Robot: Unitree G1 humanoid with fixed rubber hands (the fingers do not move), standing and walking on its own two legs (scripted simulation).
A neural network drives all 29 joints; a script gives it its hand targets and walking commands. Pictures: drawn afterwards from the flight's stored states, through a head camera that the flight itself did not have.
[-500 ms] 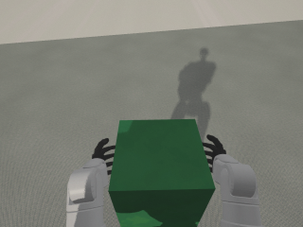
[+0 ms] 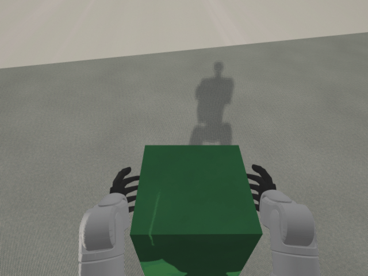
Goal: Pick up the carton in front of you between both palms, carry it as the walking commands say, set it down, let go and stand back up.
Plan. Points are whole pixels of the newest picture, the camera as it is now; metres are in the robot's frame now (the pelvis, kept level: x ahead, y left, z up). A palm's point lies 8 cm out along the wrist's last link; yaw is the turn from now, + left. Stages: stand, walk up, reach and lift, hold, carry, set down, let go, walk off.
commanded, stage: carry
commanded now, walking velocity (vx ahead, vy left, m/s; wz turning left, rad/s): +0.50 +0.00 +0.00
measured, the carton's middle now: (191, 214) +0.27 -0.01 +0.00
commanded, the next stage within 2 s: none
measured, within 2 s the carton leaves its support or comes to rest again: neither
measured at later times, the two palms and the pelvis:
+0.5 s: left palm (141, 110) +0.56 +0.13 +0.07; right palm (238, 104) +0.58 -0.17 +0.07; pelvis +0.31 -0.04 +0.00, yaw +3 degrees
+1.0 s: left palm (137, 55) +0.90 +0.17 +0.08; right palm (211, 53) +0.90 -0.13 +0.09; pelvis +0.63 +0.02 +0.00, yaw +1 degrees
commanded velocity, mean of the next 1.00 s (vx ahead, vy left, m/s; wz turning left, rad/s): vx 0.50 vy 0.00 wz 0.00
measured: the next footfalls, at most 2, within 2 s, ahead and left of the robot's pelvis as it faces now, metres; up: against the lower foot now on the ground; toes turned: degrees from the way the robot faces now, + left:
right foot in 0.22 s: +0.32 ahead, -0.13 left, +0.00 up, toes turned -10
left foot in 0.68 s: +0.61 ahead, +0.11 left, +0.00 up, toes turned +13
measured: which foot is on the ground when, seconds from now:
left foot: down 0.00-0.26, up 0.28-0.66, down 0.68-1.00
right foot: up 0.00-0.20, down 0.22-0.70, up 0.72-1.00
